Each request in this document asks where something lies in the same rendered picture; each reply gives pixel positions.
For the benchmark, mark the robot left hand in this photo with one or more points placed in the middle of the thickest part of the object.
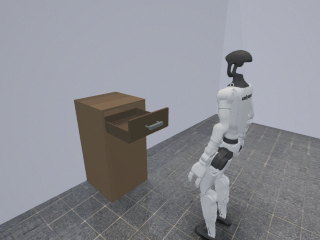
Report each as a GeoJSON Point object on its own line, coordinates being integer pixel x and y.
{"type": "Point", "coordinates": [199, 170]}

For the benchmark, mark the handle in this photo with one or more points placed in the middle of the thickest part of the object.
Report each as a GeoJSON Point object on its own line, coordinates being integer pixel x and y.
{"type": "Point", "coordinates": [156, 125]}

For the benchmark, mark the right robot upper arm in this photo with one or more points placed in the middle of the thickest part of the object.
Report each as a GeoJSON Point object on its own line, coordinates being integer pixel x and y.
{"type": "Point", "coordinates": [251, 107]}

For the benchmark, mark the left robot forearm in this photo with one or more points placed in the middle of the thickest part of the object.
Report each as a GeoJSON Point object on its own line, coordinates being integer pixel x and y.
{"type": "Point", "coordinates": [215, 141]}

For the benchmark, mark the right robot thigh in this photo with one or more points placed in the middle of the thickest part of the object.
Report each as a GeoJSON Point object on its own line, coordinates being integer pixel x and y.
{"type": "Point", "coordinates": [221, 180]}

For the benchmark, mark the right robot forearm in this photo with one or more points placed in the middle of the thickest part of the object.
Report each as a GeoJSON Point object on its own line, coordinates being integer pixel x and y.
{"type": "Point", "coordinates": [242, 135]}

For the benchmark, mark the cabinet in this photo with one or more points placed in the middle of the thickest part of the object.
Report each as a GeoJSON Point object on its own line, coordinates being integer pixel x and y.
{"type": "Point", "coordinates": [112, 166]}

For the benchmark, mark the left robot thigh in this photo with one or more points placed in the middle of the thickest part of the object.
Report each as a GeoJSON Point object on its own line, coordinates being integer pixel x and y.
{"type": "Point", "coordinates": [218, 162]}

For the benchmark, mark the robot thigh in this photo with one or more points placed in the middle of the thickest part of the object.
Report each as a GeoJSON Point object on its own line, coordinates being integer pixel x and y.
{"type": "Point", "coordinates": [218, 162]}
{"type": "Point", "coordinates": [221, 180]}

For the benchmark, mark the left robot upper arm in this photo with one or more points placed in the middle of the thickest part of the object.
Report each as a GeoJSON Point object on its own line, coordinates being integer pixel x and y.
{"type": "Point", "coordinates": [225, 97]}

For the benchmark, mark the robot right hand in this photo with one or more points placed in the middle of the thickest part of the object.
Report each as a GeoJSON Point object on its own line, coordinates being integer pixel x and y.
{"type": "Point", "coordinates": [241, 143]}

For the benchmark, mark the drawer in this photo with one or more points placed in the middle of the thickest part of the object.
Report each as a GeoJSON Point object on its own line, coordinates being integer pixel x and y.
{"type": "Point", "coordinates": [129, 125]}

